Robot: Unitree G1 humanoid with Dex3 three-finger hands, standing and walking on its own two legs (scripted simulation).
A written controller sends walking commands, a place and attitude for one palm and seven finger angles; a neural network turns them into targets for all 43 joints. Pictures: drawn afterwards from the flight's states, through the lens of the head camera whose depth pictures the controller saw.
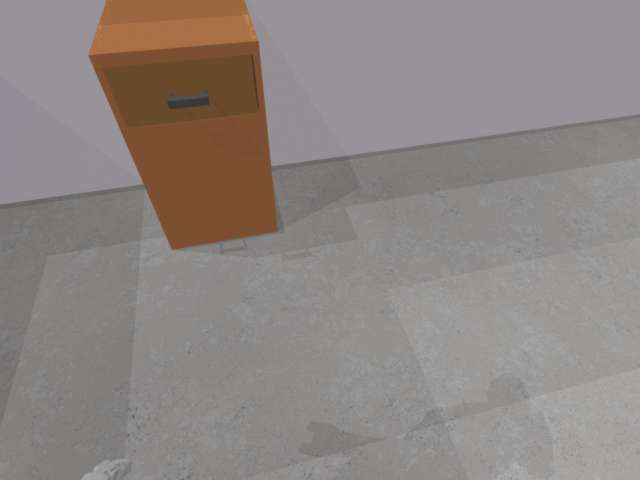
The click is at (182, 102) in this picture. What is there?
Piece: drawer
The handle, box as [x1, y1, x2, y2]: [167, 90, 209, 108]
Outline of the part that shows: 207,93 205,90 203,90 202,94 174,97 172,96 172,93 169,93 169,96 167,97 169,108 177,108 209,104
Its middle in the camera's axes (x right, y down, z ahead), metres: -0.39 -0.41 +1.12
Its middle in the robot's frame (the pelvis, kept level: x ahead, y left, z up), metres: +1.09 +0.44 -0.10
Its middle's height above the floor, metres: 0.67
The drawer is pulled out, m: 0.00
